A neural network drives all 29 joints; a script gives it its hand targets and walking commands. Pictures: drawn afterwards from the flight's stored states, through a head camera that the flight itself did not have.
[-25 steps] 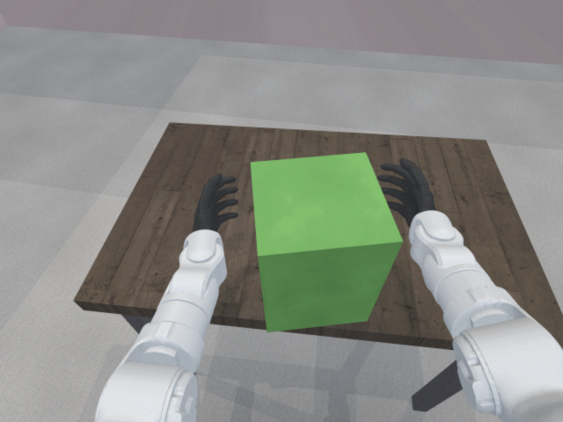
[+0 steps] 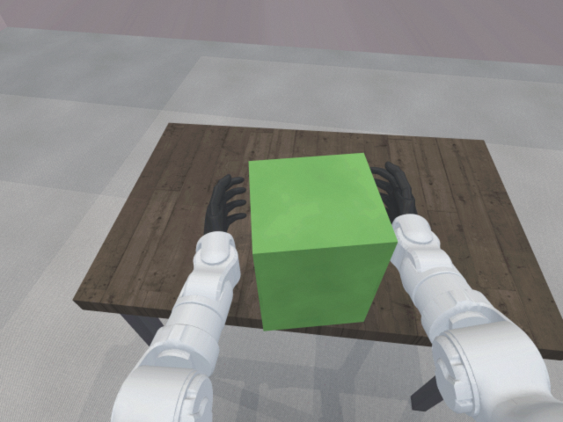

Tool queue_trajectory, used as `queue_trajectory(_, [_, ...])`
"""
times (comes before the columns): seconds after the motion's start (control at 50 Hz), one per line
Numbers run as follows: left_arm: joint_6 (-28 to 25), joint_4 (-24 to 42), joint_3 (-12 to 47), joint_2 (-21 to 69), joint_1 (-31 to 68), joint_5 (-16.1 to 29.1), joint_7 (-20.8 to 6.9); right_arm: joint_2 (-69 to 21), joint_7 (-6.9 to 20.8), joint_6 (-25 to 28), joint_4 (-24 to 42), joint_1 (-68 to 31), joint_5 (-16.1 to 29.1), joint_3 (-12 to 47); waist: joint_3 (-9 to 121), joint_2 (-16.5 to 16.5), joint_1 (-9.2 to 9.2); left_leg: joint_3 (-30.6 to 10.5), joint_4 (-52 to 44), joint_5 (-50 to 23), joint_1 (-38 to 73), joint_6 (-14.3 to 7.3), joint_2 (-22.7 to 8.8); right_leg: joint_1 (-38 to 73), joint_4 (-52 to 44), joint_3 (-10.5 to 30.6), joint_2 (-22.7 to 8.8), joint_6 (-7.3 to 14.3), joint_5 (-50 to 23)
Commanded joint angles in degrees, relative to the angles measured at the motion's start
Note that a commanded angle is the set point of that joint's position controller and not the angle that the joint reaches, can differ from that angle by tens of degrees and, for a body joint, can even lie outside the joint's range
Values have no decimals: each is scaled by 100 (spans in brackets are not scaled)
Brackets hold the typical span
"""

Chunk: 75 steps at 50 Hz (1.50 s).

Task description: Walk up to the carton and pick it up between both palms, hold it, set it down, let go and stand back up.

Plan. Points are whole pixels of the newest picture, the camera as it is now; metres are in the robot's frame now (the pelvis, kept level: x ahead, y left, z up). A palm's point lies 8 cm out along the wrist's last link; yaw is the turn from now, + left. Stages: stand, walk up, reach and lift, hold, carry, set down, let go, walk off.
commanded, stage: reach and lift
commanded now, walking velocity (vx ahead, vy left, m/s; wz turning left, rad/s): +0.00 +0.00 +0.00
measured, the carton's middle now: (310, 247) +0.38 +0.03 +0.02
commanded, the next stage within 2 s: none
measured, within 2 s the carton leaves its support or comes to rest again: leaves its support in 1.14 s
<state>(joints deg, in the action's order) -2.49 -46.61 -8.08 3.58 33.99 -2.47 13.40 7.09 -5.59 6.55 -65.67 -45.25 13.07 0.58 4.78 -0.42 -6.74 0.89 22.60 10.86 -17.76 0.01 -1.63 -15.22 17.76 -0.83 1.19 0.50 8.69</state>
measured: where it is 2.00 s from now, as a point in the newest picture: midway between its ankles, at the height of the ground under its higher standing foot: outside the picture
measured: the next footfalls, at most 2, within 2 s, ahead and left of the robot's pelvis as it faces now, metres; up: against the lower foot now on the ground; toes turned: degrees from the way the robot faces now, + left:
none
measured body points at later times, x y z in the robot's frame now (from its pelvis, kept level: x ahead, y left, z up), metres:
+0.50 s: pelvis +0.00 +0.00 +0.00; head +0.01 +0.01 +0.45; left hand +0.37 +0.17 +0.06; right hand +0.43 -0.09 +0.07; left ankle +0.00 +0.12 -0.75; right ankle +0.00 -0.12 -0.75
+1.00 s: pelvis -0.01 +0.00 +0.00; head +0.00 +0.00 +0.45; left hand +0.36 +0.17 +0.07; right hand +0.42 -0.09 +0.07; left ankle +0.00 +0.12 -0.75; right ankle +0.00 -0.12 -0.75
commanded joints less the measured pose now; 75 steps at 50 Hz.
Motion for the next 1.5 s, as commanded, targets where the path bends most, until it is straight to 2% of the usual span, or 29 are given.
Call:
queue_trajectory(0.0, [-169,884,-390,525,2345,-533,-27,-231,-27,51,1033,-2304,-545,-4,2194,220,-126,170,338,-2264,757,399,45,509,147,-7,299,137,-683])
queue_trajectory(0.02, [-177,899,-428,537,2280,-539,-25,-262,-35,57,1067,-2274,-511,20,2237,222,-178,180,374,-2346,766,405,49,530,151,12,297,146,-725])
queue_trajectory(0.04, [-168,850,-408,555,2315,-540,-23,-271,-37,20,957,-2263,-538,6,2165,253,-131,174,345,-2307,785,404,34,509,137,-10,303,142,-665])
queue_trajectory(0.34, [-279,746,-339,763,2528,-585,-72,-610,-42,-20,1001,-2470,-649,-36,2132,272,-81,123,462,-2287,651,386,34,416,212,2,276,148,-610])
queue_trajectory(0.36, [-308,889,-300,866,2540,-601,-63,-652,-23,20,1072,-2488,-665,-53,2271,223,-80,117,466,-2410,728,420,28,450,224,-20,290,152,-715])
queue_trajectory(0.5, [-391,810,-484,1079,2590,-902,-196,-961,51,70,970,-2502,-1109,-360,2152,260,-7,141,391,-2328,760,404,47,547,191,-70,247,142,-647])
queue_trajectory(0.58, [-438,859,-432,1747,2703,-1215,-412,-1768,262,165,944,-2565,-1574,-462,2202,210,28,173,320,-2440,919,412,78,662,125,-124,222,147,-751])
queue_trajectory(0.62, [-410,839,-416,2603,2817,-1557,-694,-2848,483,221,889,-2611,-2036,-505,2132,260,58,192,232,-2397,950,373,128,846,76,-142,198,124,-824])
queue_trajectory(0.64, [-400,872,-225,3208,2925,-1678,-889,-3607,628,253,1004,-2640,-2292,-397,2214,285,107,207,166,-2409,1015,351,171,972,40,-179,185,106,-945])
queue_trajectory(0.66, [-363,795,26,3687,2894,-1688,-1031,-4157,740,236,1008,-2587,-2339,-228,2283,251,140,187,127,-2495,1126,352,192,1099,8,-179,182,90,-1114])
queue_trajectory(0.7, [-260,660,132,3716,2639,-1756,-1158,-4368,826,216,932,-2275,-2423,-239,2360,270,147,195,56,-2575,1191,347,233,1347,-20,-173,185,12,-1454])
queue_trajectory(0.74, [-205,653,90,3582,2484,-1827,-1229,-4386,841,254,1050,-2207,-2409,-181,2434,297,125,235,23,-2662,1144,317,244,1609,41,-148,200,-52,-1894])
queue_trajectory(0.82, [-147,653,103,3490,2497,-1870,-1274,-4341,834,281,1136,-2268,-2404,-95,2433,259,129,260,-18,-2667,1047,320,241,1761,91,-152,224,-70,-2066])
queue_trajectory(0.84, [-124,631,107,3494,2552,-1867,-1283,-4348,833,279,1153,-2322,-2409,-67,2318,276,106,265,-40,-2566,985,301,232,1759,86,-151,228,-69,-1935])
queue_trajectory(0.88, [-74,606,158,3547,2563,-1864,-1289,-4275,830,272,1176,-2320,-2448,-100,2310,254,174,264,-64,-2543,1132,330,202,1630,32,-212,267,-50,-1756])
queue_trajectory(0.96, [21,868,452,3675,2992,-1688,-1235,-4317,773,254,1212,-2464,-2358,46,2494,207,172,243,-11,-2613,1333,375,160,1576,-22,-249,287,-31,-1604])
queue_trajectory(0.98, [40,952,614,3782,3088,-1591,-1232,-4304,754,267,1391,-2557,-2297,128,2614,189,254,203,28,-2683,1427,406,148,1534,-20,-277,308,-37,-1626])
queue_trajectory(1.02, [98,975,651,3790,3230,-1539,-1208,-4334,744,246,1480,-2790,-2210,246,2634,239,171,217,41,-2623,1495,380,127,1495,-54,-281,307,-45,-1509])
queue_trajectory(1.08, [176,1145,975,3979,3602,-1354,-1135,-4334,730,237,1589,-3008,-2102,318,2885,148,265,155,66,-2531,1685,428,83,1320,-111,-321,310,4,-1280])
queue_trajectory(1.2, [620,964,943,3919,3860,-1339,-1129,-4195,715,-18,1551,-3309,-2029,140,2389,166,357,145,-199,-1544,1587,374,86,1196,-294,-320,265,60,-505])
queue_trajectory(1.32, [707,1284,1232,3992,4533,-1007,-1073,-4470,713,-98,2178,-4061,-1940,314,2967,318,351,131,-170,-1290,1544,295,128,1237,-210,-284,218,-19,-553])
queue_trajectory(1.36, [765,1273,1347,4013,4528,-950,-1045,-4497,710,-177,2091,-4034,-1818,431,3008,251,350,107,-141,-1424,1628,336,120,1249,-196,-291,236,-20,-616])
queue_trajectory(1.38, [809,1225,1392,4037,4493,-938,-1040,-4466,703,-222,2076,-3999,-1829,393,3025,228,414,82,-137,-1457,1709,336,122,1199,-226,-299,243,-19,-599])
queue_trajectory(1.48, [1190,1233,1173,3855,4256,-1070,-1147,-4318,630,-464,1873,-3812,-1704,320,2402,226,426,98,-299,-1278,1758,295,158,1436,-284,-265,214,-50,-563])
